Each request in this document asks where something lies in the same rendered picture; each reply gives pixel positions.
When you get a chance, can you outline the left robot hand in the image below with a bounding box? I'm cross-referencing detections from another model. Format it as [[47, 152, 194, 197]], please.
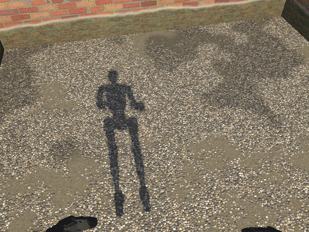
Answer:
[[45, 216, 98, 232]]

